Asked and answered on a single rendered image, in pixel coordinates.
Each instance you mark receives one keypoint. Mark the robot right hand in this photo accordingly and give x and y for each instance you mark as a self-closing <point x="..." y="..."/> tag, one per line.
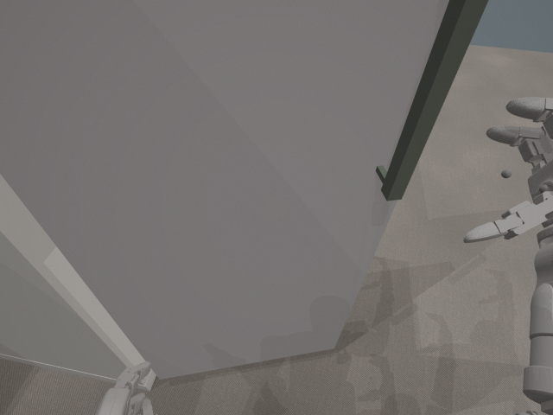
<point x="536" y="147"/>

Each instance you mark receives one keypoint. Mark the robot left hand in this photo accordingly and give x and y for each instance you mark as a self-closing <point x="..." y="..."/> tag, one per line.
<point x="118" y="401"/>

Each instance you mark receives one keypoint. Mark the handle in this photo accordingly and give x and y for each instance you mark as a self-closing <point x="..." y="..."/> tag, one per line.
<point x="458" y="25"/>

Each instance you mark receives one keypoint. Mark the right robot forearm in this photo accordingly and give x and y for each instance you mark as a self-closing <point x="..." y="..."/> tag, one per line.
<point x="538" y="376"/>

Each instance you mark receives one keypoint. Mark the fridge door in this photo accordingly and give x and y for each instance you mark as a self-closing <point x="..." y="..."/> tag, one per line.
<point x="208" y="167"/>

